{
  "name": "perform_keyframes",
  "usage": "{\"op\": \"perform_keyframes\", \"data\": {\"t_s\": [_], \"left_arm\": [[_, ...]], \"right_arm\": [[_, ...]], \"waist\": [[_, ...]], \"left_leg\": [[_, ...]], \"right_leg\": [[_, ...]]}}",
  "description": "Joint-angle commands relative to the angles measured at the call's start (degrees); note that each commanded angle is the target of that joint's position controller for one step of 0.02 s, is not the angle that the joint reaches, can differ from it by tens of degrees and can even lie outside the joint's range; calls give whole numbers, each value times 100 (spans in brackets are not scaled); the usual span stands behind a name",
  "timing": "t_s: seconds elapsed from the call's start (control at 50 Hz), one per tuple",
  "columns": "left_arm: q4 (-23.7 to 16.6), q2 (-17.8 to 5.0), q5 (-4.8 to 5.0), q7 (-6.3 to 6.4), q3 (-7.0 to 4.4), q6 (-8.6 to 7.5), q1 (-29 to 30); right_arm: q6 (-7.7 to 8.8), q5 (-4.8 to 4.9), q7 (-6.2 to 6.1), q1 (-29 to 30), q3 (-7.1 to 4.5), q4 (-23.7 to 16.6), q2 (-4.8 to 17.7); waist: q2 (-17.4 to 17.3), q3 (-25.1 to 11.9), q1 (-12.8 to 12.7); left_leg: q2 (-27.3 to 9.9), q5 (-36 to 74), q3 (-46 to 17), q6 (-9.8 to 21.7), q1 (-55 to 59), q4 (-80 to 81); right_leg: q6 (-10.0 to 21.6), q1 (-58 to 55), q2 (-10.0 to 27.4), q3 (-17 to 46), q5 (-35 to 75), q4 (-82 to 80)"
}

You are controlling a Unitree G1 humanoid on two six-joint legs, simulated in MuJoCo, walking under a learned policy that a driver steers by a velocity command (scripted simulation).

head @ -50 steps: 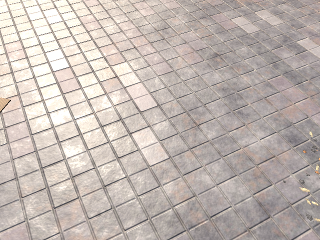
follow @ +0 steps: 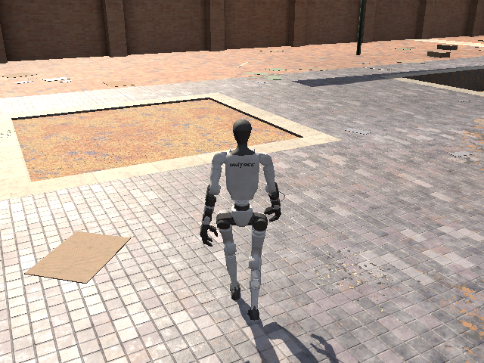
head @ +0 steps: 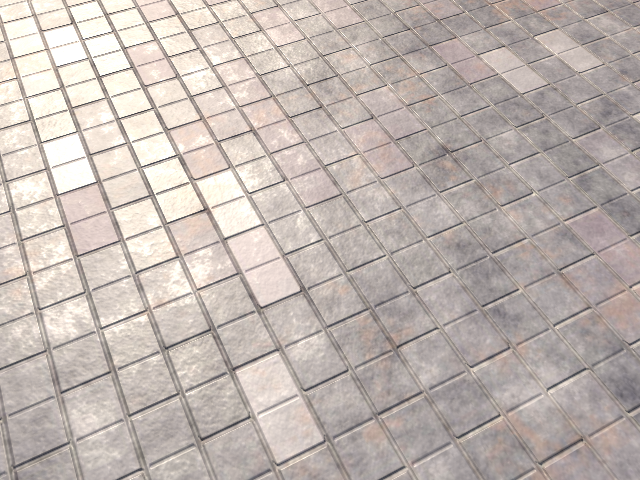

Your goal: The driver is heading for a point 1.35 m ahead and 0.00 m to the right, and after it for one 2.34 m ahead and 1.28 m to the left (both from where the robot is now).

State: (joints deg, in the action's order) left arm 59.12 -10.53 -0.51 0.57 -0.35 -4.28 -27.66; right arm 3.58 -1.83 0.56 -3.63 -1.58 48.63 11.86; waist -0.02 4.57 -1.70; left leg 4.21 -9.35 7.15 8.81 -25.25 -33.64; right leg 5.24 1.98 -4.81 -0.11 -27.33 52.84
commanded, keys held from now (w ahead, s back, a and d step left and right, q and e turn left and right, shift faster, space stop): w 1.00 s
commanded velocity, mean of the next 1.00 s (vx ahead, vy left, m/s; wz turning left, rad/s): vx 0.50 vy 0.00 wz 0.00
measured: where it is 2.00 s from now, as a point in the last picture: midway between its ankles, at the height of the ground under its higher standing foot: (344, 221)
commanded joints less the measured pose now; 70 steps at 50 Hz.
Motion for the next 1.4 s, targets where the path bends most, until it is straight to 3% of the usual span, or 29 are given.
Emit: {"op": "perform_keyframes", "data": {"t_s": [0.02,0.04,0.08,0.14,0.22,0.28,0.4,0.46,0.5,0.52,0.54,0.56,0.58,0.6,0.64,0.66,0.74,0.84,0.96,1.02,1.06,1.08,1.1,1.12,1.14,1.16,1.2,1.28,1.4], "left_arm": [[-620,-855,-55,-54,-198,-87,274],[-654,-829,-77,-76,-212,-100,517],[-590,-555,-152,-133,-177,34,361],[-649,-356,-167,-201,-154,157,563],[-1018,-467,-132,-227,-167,201,1714],[-1196,-396,-80,-241,-127,187,2361],[-1480,-424,-68,-230,-103,140,3263],[-1436,-530,-71,-192,-159,62,2921],[-911,-741,-108,-95,-297,-27,1370],[-651,-1111,-247,-23,-425,-78,329],[-592,-1709,-358,-14,-584,-62,-201],[-566,-1444,-108,-91,-555,15,60],[-621,-1176,-16,-114,-478,20,731],[-674,-827,-12,-144,-400,-25,1124],[-544,-446,-15,-117,-281,-97,1255],[-457,-395,-22,-105,-256,-136,1128],[-201,-653,-1,-89,-291,-221,598],[-59,-618,-4,-77,-228,-204,97],[173,-707,-83,18,-233,-159,-422],[196,-810,-119,67,-268,-133,-221],[179,-833,-87,49,-270,-104,-53],[-9,-672,-27,29,-208,-119,-13],[-61,-137,181,-32,-130,-107,-694],[-34,-701,14,-15,-282,-85,-270],[-214,-692,-4,-39,-305,-105,252],[-261,-593,-17,-55,-292,-124,513],[-225,-400,-148,-109,-285,11,462],[-365,-305,-180,-200,-292,198,829],[-852,-335,-93,-226,-242,214,2286]], "right_arm": [[-26,175,2,-1315,-296,265,864],[27,144,31,-1085,-228,272,583],[138,118,-1,-1207,-123,470,309],[277,140,-12,-1617,-128,728,452],[271,157,-1,-2068,-110,884,550],[263,160,-17,-2415,-74,984,532],[216,54,-119,-2929,-44,1201,587],[200,27,-175,-2697,-71,1228,703],[177,63,-166,-2487,-85,1221,778],[199,121,-149,-2401,-38,1072,671],[200,348,-88,-3001,80,937,48],[192,195,-101,-2865,-88,1036,615],[193,150,-90,-2329,-131,853,643],[217,124,-65,-1999,-109,768,537],[86,-3,-7,-1961,-106,771,336],[14,-29,37,-2040,-94,805,216],[-117,-37,111,-1392,-113,548,223],[-106,46,125,-114,-49,129,204],[-52,62,103,721,-35,-180,292],[34,63,63,342,-98,-120,379],[130,9,-32,-1247,-241,423,586],[176,-136,-101,-2311,-378,640,1042],[140,-164,-76,-2547,-497,671,1522],[63,75,-26,-2095,-457,621,1243],[68,122,-8,-1476,-364,524,926],[115,104,17,-1194,-286,502,617],[185,113,-24,-1146,-177,638,274],[298,138,-61,-1703,-189,894,487],[265,127,-71,-2322,-128,1043,460]], "waist": [[-247,-574,484],[29,-195,343],[7,-68,2],[-111,4,-84],[-174,214,153],[-258,180,364],[-379,219,626],[-446,75,311],[-350,-697,-356],[-98,-1348,-736],[1178,-2172,-540],[594,-2121,-492],[422,-1114,-182],[186,-620,-62],[276,-266,285],[320,-294,352],[322,-86,377],[347,131,84],[379,252,-132],[400,67,142],[210,-757,784],[-251,-1479,1122],[-1509,-2073,796],[-595,-1693,721],[-392,-886,495],[-130,-519,366],[-258,-326,50],[-282,-195,-43],[-300,119,274]], "left_leg": [[-2362,-1998,-3845,1148,2858,2182],[-2137,-1398,-3347,964,2160,2404],[-1736,-337,-2447,651,1371,2572],[-1516,431,-1786,573,1176,2747],[-1314,1015,-1359,376,1538,2892],[-1215,1612,-1131,163,1890,2777],[-1509,2557,-1121,249,3111,2329],[-1644,3984,-1006,175,3323,1690],[-1418,4699,-761,-8,2956,49],[-1213,3174,-633,-104,1793,-1397],[-200,-658,-198,-410,-331,-3736],[-109,-1898,-959,-312,-913,-4342],[-461,-1351,-1038,-283,-1205,-4271],[-657,-947,-1006,-299,-1071,-3949],[-901,-672,-954,-398,-552,-3378],[-899,-611,-899,-449,-382,-3276],[-1017,-32,-668,-614,-899,-2741],[-973,865,-423,-730,-1142,-1190],[-769,678,-325,-516,-1187,-171],[-488,30,-203,-256,-383,234],[-224,168,-116,9,1629,723],[-1382,-248,-1384,333,3175,770],[-2939,-581,-4219,1161,4486,1463],[-2670,-883,-4381,1026,4007,1810],[-2481,-746,-3433,830,3206,1910],[-2225,-110,-2849,660,2534,2115],[-1759,533,-2022,332,1804,2335],[-1581,1102,-1495,336,1659,2582],[-1412,1510,-1137,220,2053,2758]], "right_leg": [[149,3474,489,409,776,2579],[154,3238,648,374,1017,2238],[25,2610,876,362,1127,1730],[-143,2694,1014,154,1368,1212],[-325,3502,1175,-110,2315,165],[-384,3495,1057,-288,2845,-723],[-238,3613,779,-430,2589,-1722],[33,2847,513,-505,1895,-2146],[311,944,204,-600,1993,-2676],[595,-645,1054,288,1695,-2672],[1405,-2333,2858,3081,1319,-3003],[1489,-2020,2854,3930,1267,-3597],[1270,-1142,2607,2898,1168,-3737],[1093,-349,2353,2251,1637,-3984],[700,552,1830,1350,2301,-4252],[661,690,1737,1117,2583,-4310],[679,726,1560,648,3093,-4555],[576,423,1411,348,3524,-4643],[640,-672,1750,350,4091,-4352],[512,-886,1809,195,5517,-3636],[319,-401,1480,-105,6033,-1832],[199,812,1201,-299,4252,-161],[-49,2855,66,-517,-45,1954],[50,3366,305,284,-51,2354],[76,3538,581,291,522,2210],[58,3342,765,273,896,1905],[-51,2811,970,232,1130,1399],[-240,3013,1039,24,1513,924],[-417,3605,1070,-230,2534,-625]]}}
Velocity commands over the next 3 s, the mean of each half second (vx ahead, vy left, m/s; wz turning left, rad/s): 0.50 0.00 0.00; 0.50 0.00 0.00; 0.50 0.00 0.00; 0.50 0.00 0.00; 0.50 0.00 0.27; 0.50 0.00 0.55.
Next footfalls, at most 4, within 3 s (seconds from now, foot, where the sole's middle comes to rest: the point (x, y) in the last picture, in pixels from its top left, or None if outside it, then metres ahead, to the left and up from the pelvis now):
0.52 right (405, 478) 0.45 -0.12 -0.75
1.06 left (318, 342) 0.75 0.06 -0.75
1.64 right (388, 238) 1.05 -0.11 -0.75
2.22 left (322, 156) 1.35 0.07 -0.75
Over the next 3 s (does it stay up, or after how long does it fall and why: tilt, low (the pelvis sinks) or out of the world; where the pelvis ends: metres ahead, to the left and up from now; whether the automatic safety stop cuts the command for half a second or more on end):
stays up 1.60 0.04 0.03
